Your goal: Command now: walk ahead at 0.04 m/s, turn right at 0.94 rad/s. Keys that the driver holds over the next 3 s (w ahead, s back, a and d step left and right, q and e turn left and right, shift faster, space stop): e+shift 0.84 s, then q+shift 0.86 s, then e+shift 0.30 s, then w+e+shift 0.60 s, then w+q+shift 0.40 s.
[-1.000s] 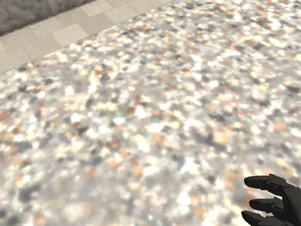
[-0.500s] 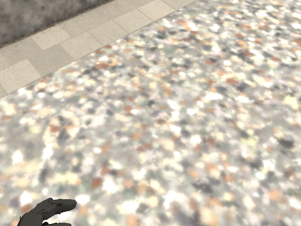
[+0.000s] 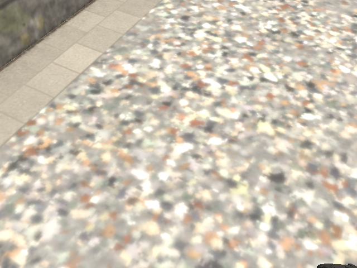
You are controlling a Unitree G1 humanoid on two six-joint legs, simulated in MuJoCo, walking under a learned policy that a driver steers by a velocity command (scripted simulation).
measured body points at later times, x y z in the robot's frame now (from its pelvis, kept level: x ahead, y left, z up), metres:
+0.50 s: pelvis +0.01 -0.04 +0.00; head +0.04 -0.09 +0.45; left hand +0.28 +0.15 -0.06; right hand +0.02 -0.38 -0.11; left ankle +0.08 +0.11 -0.65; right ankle -0.02 -0.12 -0.73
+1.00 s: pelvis +0.06 -0.03 +0.01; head +0.10 -0.05 +0.45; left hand +0.40 +0.00 -0.09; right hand -0.07 -0.32 -0.08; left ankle +0.17 +0.02 -0.73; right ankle -0.07 -0.10 -0.67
